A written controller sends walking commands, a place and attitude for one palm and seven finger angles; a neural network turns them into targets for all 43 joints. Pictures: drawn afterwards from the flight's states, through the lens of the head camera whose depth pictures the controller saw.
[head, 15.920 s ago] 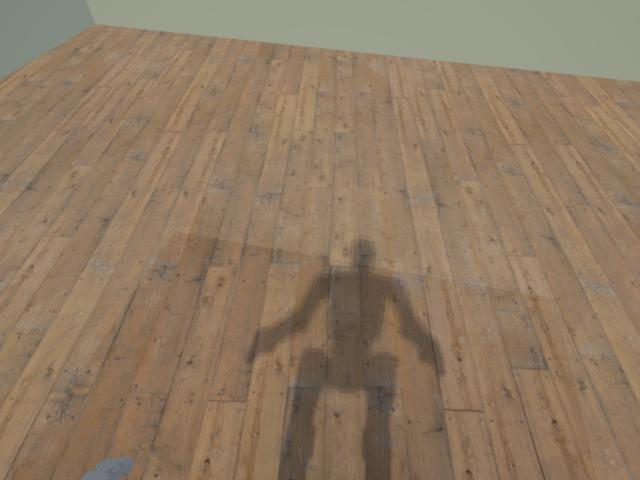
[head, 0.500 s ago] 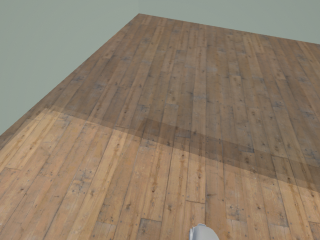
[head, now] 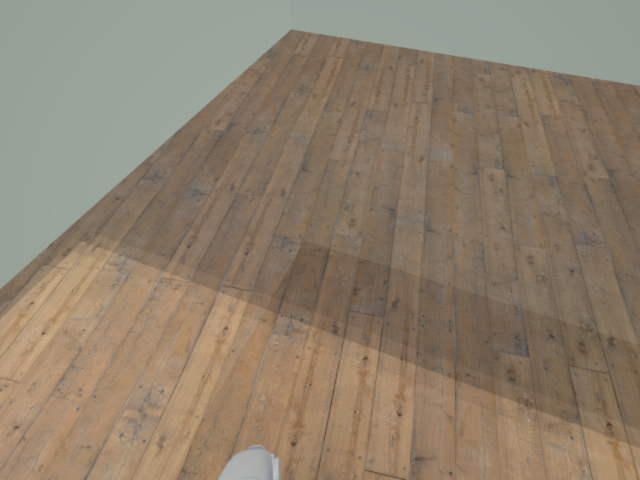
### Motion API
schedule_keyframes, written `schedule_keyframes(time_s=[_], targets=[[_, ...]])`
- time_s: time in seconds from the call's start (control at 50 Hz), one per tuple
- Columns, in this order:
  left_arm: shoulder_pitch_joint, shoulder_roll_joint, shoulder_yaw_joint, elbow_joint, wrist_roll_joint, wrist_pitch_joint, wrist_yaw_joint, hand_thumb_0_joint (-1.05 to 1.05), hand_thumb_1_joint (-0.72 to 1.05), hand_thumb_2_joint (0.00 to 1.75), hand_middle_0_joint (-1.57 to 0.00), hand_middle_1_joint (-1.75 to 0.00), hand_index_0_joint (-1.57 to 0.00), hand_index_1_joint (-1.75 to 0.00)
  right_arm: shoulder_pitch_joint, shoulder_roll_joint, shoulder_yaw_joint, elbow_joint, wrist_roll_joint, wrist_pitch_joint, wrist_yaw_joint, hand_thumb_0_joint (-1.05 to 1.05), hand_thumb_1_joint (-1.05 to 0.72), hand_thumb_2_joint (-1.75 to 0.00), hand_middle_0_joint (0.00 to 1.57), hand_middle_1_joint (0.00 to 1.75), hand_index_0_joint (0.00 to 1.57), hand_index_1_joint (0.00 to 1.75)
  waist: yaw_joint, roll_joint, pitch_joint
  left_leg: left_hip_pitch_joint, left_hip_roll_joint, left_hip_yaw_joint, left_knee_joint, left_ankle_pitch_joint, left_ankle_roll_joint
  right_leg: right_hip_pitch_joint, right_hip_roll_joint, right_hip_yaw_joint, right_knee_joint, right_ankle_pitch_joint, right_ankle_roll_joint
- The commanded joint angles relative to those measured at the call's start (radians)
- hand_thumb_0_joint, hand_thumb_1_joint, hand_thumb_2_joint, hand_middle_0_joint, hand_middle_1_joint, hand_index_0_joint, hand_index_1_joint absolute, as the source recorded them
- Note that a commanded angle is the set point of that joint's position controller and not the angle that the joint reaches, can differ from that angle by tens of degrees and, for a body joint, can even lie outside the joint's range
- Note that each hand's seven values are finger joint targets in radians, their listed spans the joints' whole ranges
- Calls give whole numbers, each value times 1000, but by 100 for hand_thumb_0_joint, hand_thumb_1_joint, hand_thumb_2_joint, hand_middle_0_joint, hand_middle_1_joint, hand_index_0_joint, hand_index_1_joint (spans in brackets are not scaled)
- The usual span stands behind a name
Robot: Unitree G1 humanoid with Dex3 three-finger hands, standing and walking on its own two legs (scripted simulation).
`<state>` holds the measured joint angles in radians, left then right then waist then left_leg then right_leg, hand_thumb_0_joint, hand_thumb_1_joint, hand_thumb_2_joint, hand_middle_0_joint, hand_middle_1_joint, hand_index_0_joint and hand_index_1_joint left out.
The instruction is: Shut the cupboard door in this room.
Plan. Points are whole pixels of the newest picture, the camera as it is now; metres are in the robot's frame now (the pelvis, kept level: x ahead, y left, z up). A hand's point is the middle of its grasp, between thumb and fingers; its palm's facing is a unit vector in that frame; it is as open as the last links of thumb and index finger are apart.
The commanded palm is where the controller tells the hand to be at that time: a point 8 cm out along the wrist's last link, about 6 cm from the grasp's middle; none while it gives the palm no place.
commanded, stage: walk to a spot facing it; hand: left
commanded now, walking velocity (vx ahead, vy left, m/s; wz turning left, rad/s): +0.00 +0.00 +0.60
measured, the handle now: out of the picture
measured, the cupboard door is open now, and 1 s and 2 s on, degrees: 83 83 83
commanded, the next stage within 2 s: none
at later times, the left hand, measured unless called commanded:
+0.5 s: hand out of the picture +0.15 +0.29 -0.17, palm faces +0.27 -0.93 -0.25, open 7.4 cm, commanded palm none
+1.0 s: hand out of the picture +0.04 +0.16 -0.15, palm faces +0.52 -0.80 -0.29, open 7.4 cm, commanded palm none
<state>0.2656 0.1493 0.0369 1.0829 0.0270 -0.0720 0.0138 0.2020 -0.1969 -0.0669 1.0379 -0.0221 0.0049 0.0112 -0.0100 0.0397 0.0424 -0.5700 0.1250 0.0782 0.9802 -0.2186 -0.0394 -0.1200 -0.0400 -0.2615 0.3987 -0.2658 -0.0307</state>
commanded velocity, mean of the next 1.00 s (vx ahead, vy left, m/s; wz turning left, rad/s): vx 0.00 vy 0.00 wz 0.60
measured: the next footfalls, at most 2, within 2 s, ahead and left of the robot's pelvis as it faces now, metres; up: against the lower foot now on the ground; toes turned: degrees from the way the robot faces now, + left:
left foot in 0.18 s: +0.18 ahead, +0.13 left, +0.00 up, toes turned +15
right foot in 0.78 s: +0.15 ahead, -0.12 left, +0.00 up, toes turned +25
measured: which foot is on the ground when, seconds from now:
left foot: up 0.00-0.16, down 0.18-0.80, up 0.82-1.00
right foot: down 0.00-0.18, up 0.20-0.76, down 0.78-1.00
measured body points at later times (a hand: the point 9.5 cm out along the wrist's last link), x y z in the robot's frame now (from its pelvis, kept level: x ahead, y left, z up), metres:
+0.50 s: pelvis +0.08 +0.05 -0.01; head +0.11 +0.08 +0.44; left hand +0.13 +0.33 -0.15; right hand +0.21 -0.17 -0.14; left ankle +0.14 +0.12 -0.74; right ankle +0.12 -0.14 -0.66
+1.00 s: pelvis +0.08 -0.04 +0.00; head +0.12 -0.06 +0.45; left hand +0.01 +0.21 -0.12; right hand +0.24 -0.26 -0.16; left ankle -0.01 +0.09 -0.64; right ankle +0.12 -0.13 -0.74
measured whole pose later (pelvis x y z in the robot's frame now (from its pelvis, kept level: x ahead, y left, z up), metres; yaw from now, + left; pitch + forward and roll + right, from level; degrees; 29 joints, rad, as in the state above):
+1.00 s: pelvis +0.08 -0.04 +0.00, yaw +33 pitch +0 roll +2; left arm 0.22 0.18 0.03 0.91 0.01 0.03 0.02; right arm 0.26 -0.27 -0.11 0.95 -0.03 0.09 0.03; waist -0.05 0.04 0.06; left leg -0.57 -0.01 -0.04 1.18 -0.31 -0.08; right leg -0.19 -0.07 -0.14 0.46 -0.27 -0.02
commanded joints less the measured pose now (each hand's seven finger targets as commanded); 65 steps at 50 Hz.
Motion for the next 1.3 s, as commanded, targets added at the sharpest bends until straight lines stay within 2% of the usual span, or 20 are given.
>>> schedule_keyframes(time_s=[0.0,0.08,0.12,0.14,0.16,0.18,0.26,0.34,0.62,0.72,0.74,0.78,0.8,0.86,1.0,1.16,1.22,1.24,1.26,1.28], targets=[[59,144,19,-43,-4,-7,13,0,90,90,-20,-30,-20,-30,-38,-1,17,-73,5,-6,19,0,-90,-90,20,30,20,30,21,-181,36,6,1,34,-172,15,1,53,-286,55,-88,632,-56],[53,193,39,-57,-2,13,18,0,90,90,-20,-30,-20,-30,-51,-41,12,-105,2,-8,20,0,-90,-90,20,30,20,30,12,-167,-10,117,-28,49,-311,0,31,109,-330,51,57,707,-42],[38,215,46,-75,-9,23,16,0,90,90,-20,-30,-20,-30,69,-99,-6,-84,-6,-10,14,0,-90,-90,20,30,20,30,-53,-103,-95,341,-71,60,-440,151,46,43,-300,8,296,665,2],[44,195,49,-99,-20,28,12,0,90,90,-20,-30,-20,-30,158,-178,-28,-77,-14,-18,6,0,-90,-90,20,30,20,30,-87,85,-186,553,43,-82,-491,503,98,-120,-206,-21,514,369,59],[41,144,33,-136,-33,36,6,0,90,90,-20,-30,-20,-30,223,-283,-47,-74,-4,-20,0,0,-90,-90,20,30,20,30,-96,367,-229,680,294,-414,-507,1022,236,-363,-52,31,789,-407,118],[9,164,32,-162,-24,52,16,0,90,90,-20,-30,-20,-30,218,-280,-40,-59,14,-9,-7,0,-90,-90,20,30,20,30,-94,229,-265,641,318,-391,-532,891,290,-361,-57,170,862,-443,98],[-33,147,48,-151,-11,76,5,0,90,90,-20,-30,-20,-30,-17,-188,-23,-139,5,-10,-20,0,-90,-90,20,30,20,30,-11,79,-112,394,168,-319,-646,285,208,-407,-99,239,829,-189,108],[-6,139,55,-160,-7,94,5,0,90,90,-20,-30,-20,-30,-26,-186,-28,-157,4,-14,-16,0,-90,-90,20,30,20,30,8,49,-137,360,115,-296,-693,182,186,-391,-84,253,781,-84,121],[-181,163,49,-283,-15,100,14,0,90,90,-20,-30,-20,-30,76,-211,-62,-151,-4,15,-8,0,-90,-90,20,30,20,30,-45,99,-119,393,82,-536,-688,63,224,-362,-11,288,489,-184,114],[-27,174,54,-255,-28,99,18,0,90,90,-20,-30,-20,-30,3,-215,-71,-184,-4,32,-3,0,-90,-90,20,30,20,30,18,117,-148,225,-6,-522,-676,2,145,-46,43,244,127,-117,74],[33,200,62,-239,-26,96,21,0,90,90,-20,-30,-20,-30,-19,-191,-71,-193,2,38,-2,0,-90,-90,20,30,20,30,49,70,-146,104,-56,-474,-623,-91,90,99,12,252,-30,-47,55],[-37,335,70,-282,-1,89,31,0,90,90,-20,-30,-20,-30,-10,-120,-67,-214,5,39,-4,0,-90,-90,20,30,20,30,47,-328,-50,-175,-252,-163,-74,-305,-22,40,-457,705,-259,-262,-117],[-146,301,55,-316,-11,89,34,0,90,90,-20,-30,-20,-30,-9,-168,-73,-210,-5,43,2,0,-90,-90,20,30,20,30,0,-187,-6,-73,-182,-205,89,-256,0,-170,-450,587,-253,-200,-117],[-252,205,36,-330,-18,72,29,0,90,90,-20,-30,-20,-30,92,-134,-69,-145,-8,71,16,0,-90,-90,20,30,20,30,-81,-161,44,-2,-142,-153,271,-115,-22,-251,-267,355,-188,3,-44],[0,223,44,-242,-10,60,22,0,90,90,-20,-30,-20,-30,-35,-126,-43,-171,-1,62,15,0,-90,-90,20,30,20,30,32,-200,-30,-55,-96,-89,134,-148,-61,72,-295,258,-59,344,-79],[37,297,67,-204,3,75,14,0,90,90,-20,-30,-20,-30,-104,-117,-15,-189,16,37,11,0,-90,-90,20,30,20,30,62,-302,-89,176,-106,14,-309,-235,-26,111,-341,182,73,559,-86],[7,283,68,-211,-14,86,8,0,90,90,-20,-30,-20,-30,-3,-182,-30,-162,10,20,10,0,-90,-90,20,30,20,30,-11,-150,-144,476,-82,-10,-607,102,6,-60,-287,76,277,383,22],[1,226,60,-244,-20,90,2,0,90,90,-20,-30,-20,-30,39,-289,-57,-160,3,10,4,0,-90,-90,20,30,20,30,-43,130,-180,667,147,-308,-632,399,102,-334,-167,41,477,-43,98],[-79,186,34,-283,-12,97,0,0,90,90,-20,-30,-20,-30,107,-358,-73,-143,11,17,-1,0,-90,-90,20,30,20,30,-82,236,-176,693,285,-427,-594,733,193,-484,-107,115,626,-402,124],[-111,202,39,-291,-9,104,3,0,90,90,-20,-30,-20,-30,119,-342,-67,-128,8,21,-6,0,-90,-90,20,30,20,30,-84,153,-155,658,297,-369,-572,749,239,-489,-118,173,705,-375,113]])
